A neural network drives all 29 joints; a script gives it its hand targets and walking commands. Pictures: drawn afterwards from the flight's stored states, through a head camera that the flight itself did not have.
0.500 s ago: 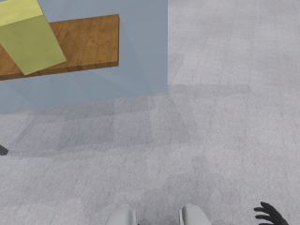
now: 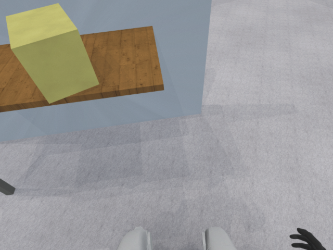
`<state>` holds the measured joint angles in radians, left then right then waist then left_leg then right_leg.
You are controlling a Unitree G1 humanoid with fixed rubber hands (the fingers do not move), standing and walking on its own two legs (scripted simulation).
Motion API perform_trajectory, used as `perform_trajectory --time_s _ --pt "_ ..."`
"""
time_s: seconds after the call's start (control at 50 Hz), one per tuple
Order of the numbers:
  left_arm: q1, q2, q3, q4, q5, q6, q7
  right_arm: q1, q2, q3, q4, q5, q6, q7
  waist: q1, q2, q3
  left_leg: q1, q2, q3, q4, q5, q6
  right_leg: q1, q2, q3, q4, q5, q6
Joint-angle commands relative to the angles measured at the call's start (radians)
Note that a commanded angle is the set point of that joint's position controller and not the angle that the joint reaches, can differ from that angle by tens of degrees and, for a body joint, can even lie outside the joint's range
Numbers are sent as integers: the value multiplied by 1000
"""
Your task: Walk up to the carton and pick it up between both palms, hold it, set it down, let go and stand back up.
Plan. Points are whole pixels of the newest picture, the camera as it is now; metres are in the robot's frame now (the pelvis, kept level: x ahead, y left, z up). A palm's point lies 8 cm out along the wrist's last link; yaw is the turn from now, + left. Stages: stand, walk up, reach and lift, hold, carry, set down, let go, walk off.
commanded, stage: walk up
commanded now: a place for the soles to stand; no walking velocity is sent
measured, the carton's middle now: (53, 51) +0.76 +0.39 +0.12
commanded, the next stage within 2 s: none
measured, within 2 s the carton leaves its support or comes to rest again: neither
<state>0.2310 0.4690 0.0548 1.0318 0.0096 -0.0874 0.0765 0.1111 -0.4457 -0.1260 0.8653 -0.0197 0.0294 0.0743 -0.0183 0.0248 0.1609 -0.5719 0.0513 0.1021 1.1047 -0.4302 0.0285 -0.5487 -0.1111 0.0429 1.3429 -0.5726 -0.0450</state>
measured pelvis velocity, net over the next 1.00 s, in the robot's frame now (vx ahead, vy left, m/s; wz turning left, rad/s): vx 0.18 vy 0.32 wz -0.01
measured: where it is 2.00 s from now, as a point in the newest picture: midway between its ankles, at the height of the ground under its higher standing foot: outside the picture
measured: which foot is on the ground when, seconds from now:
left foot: down 0.00-0.08, up 0.10-0.36, down 0.38-0.62, up 0.64-0.86, down 0.88-1.00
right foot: up 0.00-0.04, down 0.06-0.40, up 0.42-0.60, down 0.62-0.90, up 0.92-1.00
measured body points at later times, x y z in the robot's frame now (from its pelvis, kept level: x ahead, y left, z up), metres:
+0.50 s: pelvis +0.10 +0.17 -0.01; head +0.12 +0.15 +0.43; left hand +0.14 +0.54 -0.10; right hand +0.22 -0.18 -0.12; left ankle +0.19 +0.29 -0.65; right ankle +0.11 -0.01 -0.62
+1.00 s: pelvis +0.18 +0.32 +0.01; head +0.21 +0.31 +0.45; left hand +0.25 +0.66 -0.10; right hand +0.26 -0.02 -0.11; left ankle +0.26 +0.41 -0.65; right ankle +0.20 +0.13 -0.64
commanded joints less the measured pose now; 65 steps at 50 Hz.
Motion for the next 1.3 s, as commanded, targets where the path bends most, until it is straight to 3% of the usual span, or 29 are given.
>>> perform_trajectory --time_s 0.0,0.04,0.06,0.08,0.1,0.18,0.3,0.32,0.36,0.38,0.4,0.46,0.5,0.54,0.58,0.6,0.62,0.64,0.68,0.78,0.82,0.84,0.86,0.88,0.9,0.92,0.98,1.12,1.28 --pt "219 279 78 -8 -4 -47 12 -63 -284 -62 -112 -13 -3 -24 23 189 -142 -39 239 -518 -627 -341 217 106 15 -61 -226 15 -24" --pt "436 254 103 56 4 -55 16 -155 -208 -32 -140 -24 16 -23 155 47 -168 -380 135 -303 -301 -362 129 543 39 3 -586 79 -44" --pt "521 350 130 56 20 -45 30 -134 -112 0 -164 -31 20 -32 212 -338 -209 -540 -45 -78 153 -302 22 602 -160 438 -902 -323 -90" --pt "384 439 139 -13 15 -43 44 -257 -199 -13 -185 -28 26 -39 212 -252 -145 -622 -28 -226 235 -200 -1 507 -396 943 -1118 -449 -160" --pt "230 433 127 -74 5 -53 55 -256 -255 -23 -158 -25 15 -40 132 -80 -71 -605 21 -317 240 -146 -21 488 -401 892 -1076 -232 -195" --pt "96 354 119 -126 2 -62 56 -66 -245 -36 -83 -29 -1 -28 43 -86 -109 -374 76 -233 236 -99 -24 358 -332 473 -843 245 -266" --pt "-14 411 116 -142 18 -57 41 -33 -248 -60 -114 2 0 8 -5 -287 -111 -82 91 -167 18 -21 -1 81 -258 252 -757 124 -218" --pt "-79 402 113 -147 23 -51 34 64 -241 -75 -73 -3 -1 12 -77 -242 -134 110 58 -124 -64 16 13 -39 -227 197 -677 73 -181" --pt "-85 232 43 -138 40 -35 37 351 -299 -121 46 -21 -1 0 -221 158 -188 498 -31 -185 -239 -160 32 -352 -25 -46 -102 171 -88" --pt "-62 180 23 -169 13 -35 44 334 -388 -121 2 -4 -10 -16 -204 448 -159 405 220 -790 -721 -454 149 -468 112 -137 119 -78 -19" --pt "-107 273 44 -151 4 -31 45 190 -417 -116 -24 12 -13 -10 -153 237 -121 311 326 -1078 -867 -600 287 -444 74 -33 166 -108 -15" --pt "-55 304 65 -71 4 -44 26 76 -366 -97 -56 -1 -19 -41 -70 104 -90 193 297 -908 -784 -487 278 -329 -11 -51 100 56 5" --pt "92 277 64 -21 -7 -44 24 42 -319 -79 -60 -7 -17 -40 -24 215 -135 171 254 -690 -689 -353 238 -195 -18 -72 -26 12 -10" --pt "149 263 69 -2 3 -48 17 -2 -281 -60 -70 -4 -8 -38 5 171 -154 37 292 -655 -616 -302 256 20 9 -53 -201 -34 -9" --pt "343 267 95 50 5 -58 21 -115 -208 -22 -114 -6 9 -38 133 87 -158 -317 163 -400 -355 -260 155 457 25 8 -552 94 -60" --pt "411 334 127 47 25 -57 33 -83 -120 2 -123 -13 12 -39 187 -261 -192 -522 -25 -145 61 -252 34 634 -159 408 -853 -246 -106" --pt "319 421 139 -10 20 -47 44 -130 -158 6 -132 -15 12 -54 178 -247 -181 -582 -67 -189 201 -219 0 562 -375 869 -1052 -389 -157" --pt "191 427 129 -66 10 -44 53 -172 -245 -21 -121 -26 4 -56 130 -76 -132 -537 -1 -299 200 -195 -13 507 -438 886 -1052 -271 -234" --pt "105 371 126 -88 11 -45 50 -65 -244 -27 -69 -26 -13 -47 82 -89 -164 -430 20 -251 251 -160 -24 478 -375 583 -912 37 -270" --pt "-68 317 93 -139 11 -36 16 8 -243 -42 -17 12 -19 -36 13 -210 -118 -61 24 -156 93 -77 -17 105 -270 299 -854 16 -245" --pt "-212 283 72 -162 17 -24 -12 143 -186 -38 60 36 -35 -40 -73 -273 -126 224 6 -87 -169 8 9 -76 -179 86 -748 -27 -138" --pt "-219 226 53 -153 20 -9 -19 254 -213 -46 119 35 -48 -54 -122 -117 -140 379 -60 -92 -258 10 -1 -152 -82 -30 -509 14 -77" --pt "-149 152 33 -140 17 5 -20 296 -252 -59 140 17 -55 -68 -143 130 -99 368 -1 -316 -417 -144 36 -237 1 -132 -163 129 -32" --pt "-132 150 34 -157 1 11 -15 209 -343 -53 81 12 -71 -83 -99 270 -106 242 284 -897 -752 -319 194 -300 74 -60 -87 -11 13" --pt "-162 227 54 -139 3 18 -18 118 -390 -56 77 23 -76 -84 -62 49 -99 127 343 -1090 -819 -416 285 -178 38 50 -72 -48 24" --pt "-180 231 54 -112 9 15 -28 79 -337 -42 73 28 -86 -92 -35 -48 -78 171 330 -1013 -788 -330 233 -185 16 27 -73 1 15" --pt "-31 209 54 6 -9 16 -34 -5 -295 -23 103 10 -92 -103 16 129 -130 128 270 -742 -699 -212 178 -42 0 6 -231 18 8" --pt "-129 192 50 15 1 46 -49 -20 -241 15 164 22 -118 -116 -2 41 -177 262 266 -610 -606 191 108 69 22 -2 -443 90 -6" --pt "-144 129 21 28 -25 59 -52 -16 -211 29 203 36 -121 -130 -17 103 -310 456 214 -401 -526 672 49 172 17 -36 -600 429 13"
